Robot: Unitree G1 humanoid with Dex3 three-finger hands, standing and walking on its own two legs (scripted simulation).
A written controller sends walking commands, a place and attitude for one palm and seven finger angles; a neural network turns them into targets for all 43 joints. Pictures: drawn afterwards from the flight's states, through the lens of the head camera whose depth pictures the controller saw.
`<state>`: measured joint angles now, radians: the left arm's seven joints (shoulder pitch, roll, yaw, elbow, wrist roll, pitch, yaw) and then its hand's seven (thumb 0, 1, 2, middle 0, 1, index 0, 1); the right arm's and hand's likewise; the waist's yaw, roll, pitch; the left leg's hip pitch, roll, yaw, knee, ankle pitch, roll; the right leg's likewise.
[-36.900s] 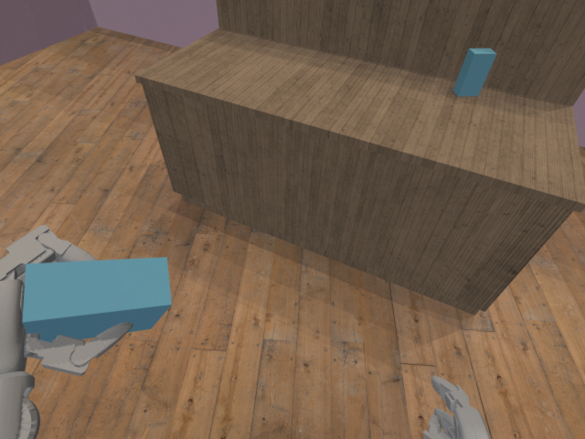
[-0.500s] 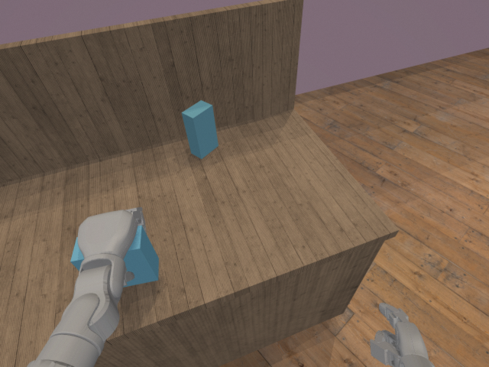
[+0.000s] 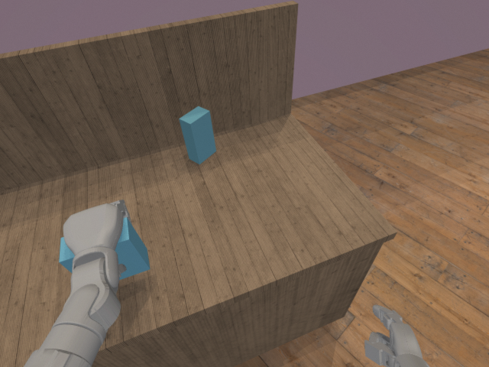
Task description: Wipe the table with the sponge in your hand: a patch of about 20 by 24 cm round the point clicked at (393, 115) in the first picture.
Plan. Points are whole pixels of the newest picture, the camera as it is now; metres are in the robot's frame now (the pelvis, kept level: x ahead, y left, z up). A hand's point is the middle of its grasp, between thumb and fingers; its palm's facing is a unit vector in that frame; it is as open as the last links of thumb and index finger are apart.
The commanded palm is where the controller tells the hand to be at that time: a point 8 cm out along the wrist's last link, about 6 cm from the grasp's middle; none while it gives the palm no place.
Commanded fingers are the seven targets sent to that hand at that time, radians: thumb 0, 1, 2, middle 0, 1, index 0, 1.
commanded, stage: move the sponge above the wiping area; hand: left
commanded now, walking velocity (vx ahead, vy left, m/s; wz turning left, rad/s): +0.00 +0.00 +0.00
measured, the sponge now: (112, 259) +0.29 +0.30 -0.01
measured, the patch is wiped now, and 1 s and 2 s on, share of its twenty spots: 0.00 0.00 0.00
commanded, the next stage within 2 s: lower the sponge onto the table in 1.92 s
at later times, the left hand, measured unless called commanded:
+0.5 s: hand (103, 249) +0.29 +0.30 +0.03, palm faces -0.03 -0.09 -1.00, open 9.4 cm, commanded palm +0.26 +0.28 +0.08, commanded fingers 0.00 0.10 1.30 -1.20 -1.60 -1.20 -1.60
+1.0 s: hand (111, 270) +0.26 +0.29 +0.00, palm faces -0.18 -0.16 -0.97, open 9.3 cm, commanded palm +0.25 +0.27 +0.08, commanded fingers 0.00 0.10 1.30 -1.20 -1.60 -1.20 -1.60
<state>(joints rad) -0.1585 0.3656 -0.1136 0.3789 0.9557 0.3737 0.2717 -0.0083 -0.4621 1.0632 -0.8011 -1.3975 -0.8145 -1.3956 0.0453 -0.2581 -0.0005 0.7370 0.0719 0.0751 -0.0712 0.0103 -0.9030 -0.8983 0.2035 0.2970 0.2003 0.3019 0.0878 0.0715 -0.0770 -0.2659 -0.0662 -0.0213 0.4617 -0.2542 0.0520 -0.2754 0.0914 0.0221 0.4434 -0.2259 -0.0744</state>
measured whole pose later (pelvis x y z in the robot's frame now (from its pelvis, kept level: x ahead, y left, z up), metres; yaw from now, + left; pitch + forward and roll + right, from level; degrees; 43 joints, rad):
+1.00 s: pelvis -0.01 +0.00 +0.00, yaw +2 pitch +2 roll +0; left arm -0.16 0.34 -0.21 0.39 0.91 0.57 0.11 -0.01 -0.46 1.06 -0.81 -1.41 -0.82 -1.41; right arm 0.01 -0.26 0.04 0.69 0.08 0.13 -0.06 0.01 -0.90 -0.90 0.21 0.30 0.20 0.30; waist 0.07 0.06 -0.05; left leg -0.26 -0.08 -0.05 0.46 -0.24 0.06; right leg -0.25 0.08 0.00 0.43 -0.22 -0.07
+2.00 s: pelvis -0.01 +0.00 +0.00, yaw +0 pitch +2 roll +0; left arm -0.08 0.34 -0.16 0.32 0.99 0.26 0.18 -0.01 -0.46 1.05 -0.82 -1.42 -0.83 -1.42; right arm 0.06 -0.26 0.00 0.70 0.04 0.07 -0.09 0.01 -0.90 -0.90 0.20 0.30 0.20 0.30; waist 0.08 0.06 -0.06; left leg -0.27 -0.06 -0.02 0.49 -0.26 0.05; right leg -0.27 0.10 0.02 0.45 -0.22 -0.08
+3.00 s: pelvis -0.01 +0.01 +0.00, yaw +0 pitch +4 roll +0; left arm -0.16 0.29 -0.17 0.46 0.95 0.45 0.28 -0.01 -0.46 1.05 -0.82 -1.42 -0.83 -1.42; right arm 0.05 -0.24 0.00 0.72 0.08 0.12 -0.05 0.01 -0.90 -0.90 0.20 0.30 0.20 0.30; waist 0.08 0.06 -0.10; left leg -0.32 -0.08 -0.02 0.50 -0.25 0.06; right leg -0.33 0.08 0.02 0.48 -0.23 -0.06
